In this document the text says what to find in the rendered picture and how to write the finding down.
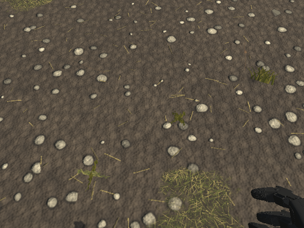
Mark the robot right hand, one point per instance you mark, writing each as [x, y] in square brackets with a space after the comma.
[282, 197]

